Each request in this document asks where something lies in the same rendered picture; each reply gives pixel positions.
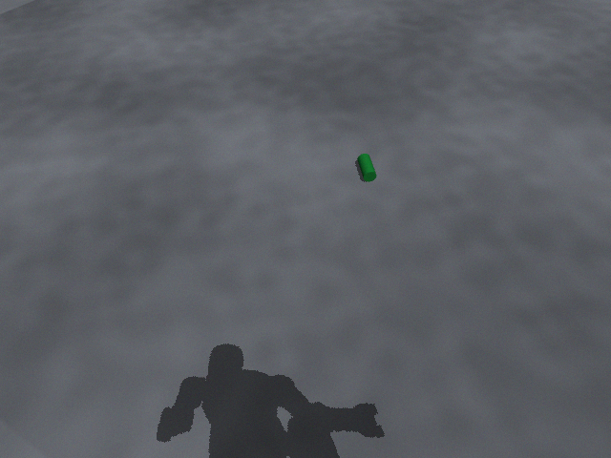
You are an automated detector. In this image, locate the can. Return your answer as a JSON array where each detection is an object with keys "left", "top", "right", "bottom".
[{"left": 357, "top": 154, "right": 376, "bottom": 181}]

